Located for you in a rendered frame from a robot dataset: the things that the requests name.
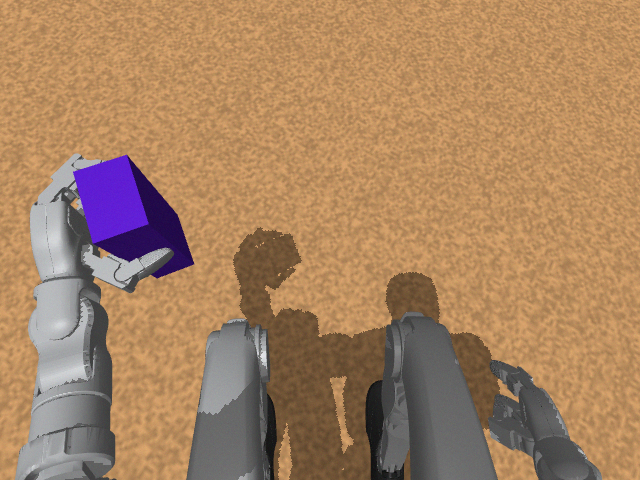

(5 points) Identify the right robot arm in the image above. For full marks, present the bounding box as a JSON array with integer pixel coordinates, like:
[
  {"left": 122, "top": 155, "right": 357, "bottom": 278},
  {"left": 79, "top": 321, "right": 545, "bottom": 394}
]
[{"left": 533, "top": 437, "right": 602, "bottom": 480}]

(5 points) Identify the left robot hand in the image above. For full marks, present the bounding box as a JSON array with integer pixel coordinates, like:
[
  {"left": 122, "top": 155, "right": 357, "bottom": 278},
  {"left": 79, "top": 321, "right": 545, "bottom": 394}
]
[{"left": 30, "top": 153, "right": 174, "bottom": 293}]

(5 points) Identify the left robot arm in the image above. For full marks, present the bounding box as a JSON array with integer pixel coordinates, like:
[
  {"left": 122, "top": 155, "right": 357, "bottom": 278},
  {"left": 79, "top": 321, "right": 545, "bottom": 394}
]
[{"left": 15, "top": 276, "right": 116, "bottom": 480}]

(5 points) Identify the right robot hand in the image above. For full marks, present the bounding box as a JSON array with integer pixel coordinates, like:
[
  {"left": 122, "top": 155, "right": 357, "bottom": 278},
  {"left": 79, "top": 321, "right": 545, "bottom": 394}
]
[{"left": 488, "top": 360, "right": 570, "bottom": 457}]

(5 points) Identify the carton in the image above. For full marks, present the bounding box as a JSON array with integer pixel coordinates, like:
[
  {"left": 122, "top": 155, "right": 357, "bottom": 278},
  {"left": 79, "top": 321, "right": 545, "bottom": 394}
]
[{"left": 73, "top": 155, "right": 194, "bottom": 278}]

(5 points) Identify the right robot foot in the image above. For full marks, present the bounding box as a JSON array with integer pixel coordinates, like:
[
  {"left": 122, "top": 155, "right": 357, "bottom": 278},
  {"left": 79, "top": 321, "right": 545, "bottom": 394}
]
[{"left": 366, "top": 380, "right": 404, "bottom": 480}]

